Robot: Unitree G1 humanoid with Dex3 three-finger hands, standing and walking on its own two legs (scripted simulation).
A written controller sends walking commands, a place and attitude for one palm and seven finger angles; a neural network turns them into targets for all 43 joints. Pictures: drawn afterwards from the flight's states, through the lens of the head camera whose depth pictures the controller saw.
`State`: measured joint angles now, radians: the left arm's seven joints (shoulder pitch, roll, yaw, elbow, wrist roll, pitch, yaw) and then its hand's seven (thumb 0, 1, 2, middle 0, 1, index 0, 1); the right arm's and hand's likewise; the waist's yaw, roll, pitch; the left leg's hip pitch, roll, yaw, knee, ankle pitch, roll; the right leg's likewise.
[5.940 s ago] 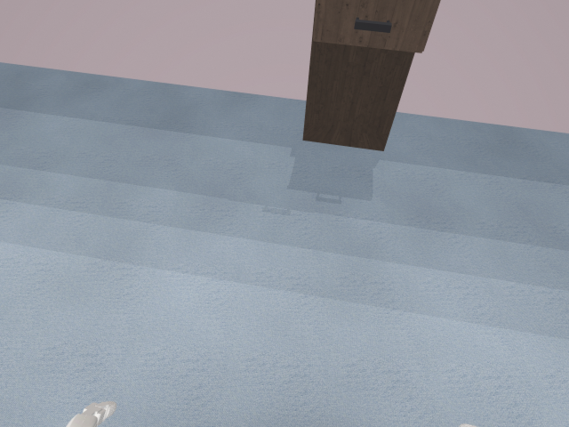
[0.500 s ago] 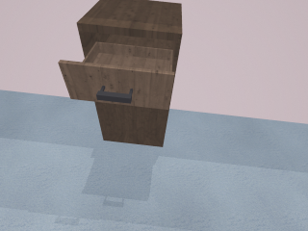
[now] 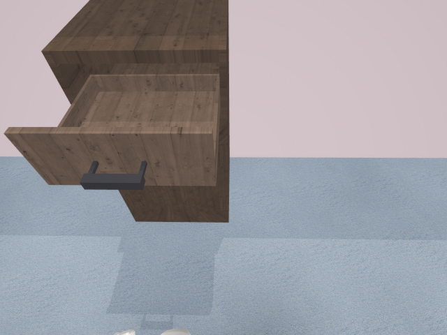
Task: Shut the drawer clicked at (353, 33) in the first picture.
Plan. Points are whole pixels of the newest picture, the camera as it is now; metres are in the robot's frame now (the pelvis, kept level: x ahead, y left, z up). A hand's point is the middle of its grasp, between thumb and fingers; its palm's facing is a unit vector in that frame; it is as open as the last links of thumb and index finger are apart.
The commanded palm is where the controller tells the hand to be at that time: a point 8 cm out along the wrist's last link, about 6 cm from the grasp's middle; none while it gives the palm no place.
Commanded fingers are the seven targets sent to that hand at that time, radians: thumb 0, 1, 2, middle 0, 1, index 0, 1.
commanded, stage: take the last steps up to it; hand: left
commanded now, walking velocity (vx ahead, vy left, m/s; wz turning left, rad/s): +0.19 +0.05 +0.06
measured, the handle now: (116, 173) +0.44 +0.26 +0.01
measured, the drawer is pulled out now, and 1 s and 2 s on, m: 0.27 0.27 0.27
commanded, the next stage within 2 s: come to a stop and stand still in 0.14 s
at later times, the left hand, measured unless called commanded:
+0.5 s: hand out of the picture +0.07 +0.22 -0.18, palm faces +0.06 -0.99 -0.15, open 7.3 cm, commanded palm none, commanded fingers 0.00 0.90 0.90 -0.20 -0.30 -0.20 -0.30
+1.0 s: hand out of the picture +0.06 +0.14 -0.14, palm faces +0.06 -0.97 -0.25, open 7.3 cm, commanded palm none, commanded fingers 0.00 0.90 0.90 -0.20 -0.30 -0.20 -0.30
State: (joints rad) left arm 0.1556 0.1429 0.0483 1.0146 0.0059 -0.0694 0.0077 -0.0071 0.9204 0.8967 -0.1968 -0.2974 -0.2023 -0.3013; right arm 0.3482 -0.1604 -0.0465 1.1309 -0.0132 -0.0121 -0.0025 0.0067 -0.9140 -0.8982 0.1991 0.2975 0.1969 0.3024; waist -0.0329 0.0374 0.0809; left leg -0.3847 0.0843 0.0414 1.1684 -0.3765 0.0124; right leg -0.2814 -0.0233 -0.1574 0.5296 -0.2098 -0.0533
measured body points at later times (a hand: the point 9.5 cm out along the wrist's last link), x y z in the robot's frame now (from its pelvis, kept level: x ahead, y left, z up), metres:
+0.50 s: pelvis +0.09 +0.05 +0.01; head +0.11 +0.07 +0.46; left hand +0.07 +0.27 -0.16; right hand +0.18 -0.18 -0.13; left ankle +0.14 +0.14 -0.73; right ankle +0.07 -0.09 -0.69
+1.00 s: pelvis +0.04 -0.04 +0.02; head +0.06 -0.07 +0.47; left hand +0.06 +0.20 -0.12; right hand +0.03 -0.27 -0.16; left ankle +0.02 +0.12 -0.67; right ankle +0.05 -0.13 -0.73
